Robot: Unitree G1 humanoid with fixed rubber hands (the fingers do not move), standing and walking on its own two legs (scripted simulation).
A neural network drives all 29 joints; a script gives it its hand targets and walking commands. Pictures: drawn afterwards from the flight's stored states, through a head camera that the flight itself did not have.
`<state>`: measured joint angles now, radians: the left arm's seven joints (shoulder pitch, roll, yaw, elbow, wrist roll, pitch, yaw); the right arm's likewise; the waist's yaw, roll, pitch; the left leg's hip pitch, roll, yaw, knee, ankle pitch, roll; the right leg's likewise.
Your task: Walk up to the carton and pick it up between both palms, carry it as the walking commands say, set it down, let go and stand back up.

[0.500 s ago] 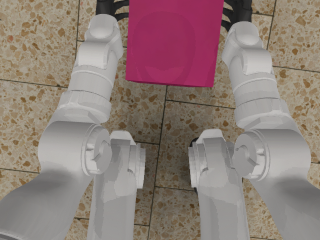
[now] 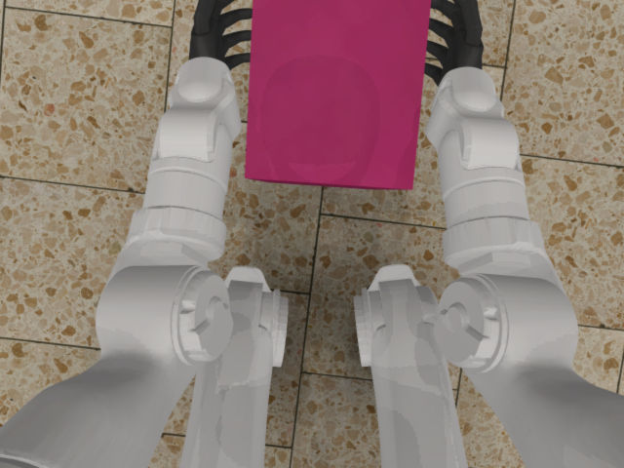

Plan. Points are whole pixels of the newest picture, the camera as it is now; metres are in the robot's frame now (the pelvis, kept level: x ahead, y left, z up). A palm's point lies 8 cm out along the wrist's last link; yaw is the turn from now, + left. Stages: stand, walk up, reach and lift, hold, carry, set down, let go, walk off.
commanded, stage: reach and lift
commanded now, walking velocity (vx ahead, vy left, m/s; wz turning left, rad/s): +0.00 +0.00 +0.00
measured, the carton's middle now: (331, 65) +0.56 -0.02 -0.20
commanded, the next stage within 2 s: none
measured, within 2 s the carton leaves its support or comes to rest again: neither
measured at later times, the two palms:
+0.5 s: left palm (186, 50) +0.52 +0.10 -0.03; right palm (493, 62) +0.50 -0.15 -0.04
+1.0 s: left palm (148, 32) +0.50 +0.10 +0.04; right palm (550, 48) +0.48 -0.15 +0.04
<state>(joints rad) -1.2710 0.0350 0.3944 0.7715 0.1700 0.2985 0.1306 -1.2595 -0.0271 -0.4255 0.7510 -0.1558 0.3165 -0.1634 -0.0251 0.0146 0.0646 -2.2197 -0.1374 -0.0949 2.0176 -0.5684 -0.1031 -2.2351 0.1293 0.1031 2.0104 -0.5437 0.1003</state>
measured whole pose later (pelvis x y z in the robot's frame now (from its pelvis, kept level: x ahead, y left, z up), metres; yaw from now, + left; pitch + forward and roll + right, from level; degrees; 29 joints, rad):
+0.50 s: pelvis +0.00 +0.00 +0.05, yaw +0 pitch +43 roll +0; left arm -1.18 -0.02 0.44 0.76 0.22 0.32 0.12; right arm -1.17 0.02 -0.47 0.73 -0.21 0.34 -0.15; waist -0.03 0.02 -0.03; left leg -2.06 -0.15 -0.11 1.85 -0.53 -0.10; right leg -2.07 0.13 0.11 1.84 -0.51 0.10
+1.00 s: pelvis +0.00 +0.00 +0.11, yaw +0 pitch +40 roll +0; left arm -1.06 -0.06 0.44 0.73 0.23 0.33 0.12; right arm -1.05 0.06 -0.47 0.71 -0.23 0.36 -0.14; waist -0.03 0.02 -0.09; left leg -1.87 -0.15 -0.13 1.68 -0.51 -0.09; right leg -1.88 0.13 0.13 1.67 -0.49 0.09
